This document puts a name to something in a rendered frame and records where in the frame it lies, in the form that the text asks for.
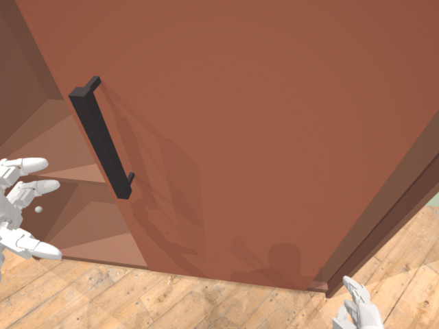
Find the robot left hand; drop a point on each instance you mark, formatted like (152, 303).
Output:
(12, 237)

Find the handle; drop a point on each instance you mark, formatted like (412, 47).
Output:
(88, 111)

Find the robot right hand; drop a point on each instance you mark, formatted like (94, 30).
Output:
(365, 315)

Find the wardrobe door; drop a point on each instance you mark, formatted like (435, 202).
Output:
(258, 131)
(420, 154)

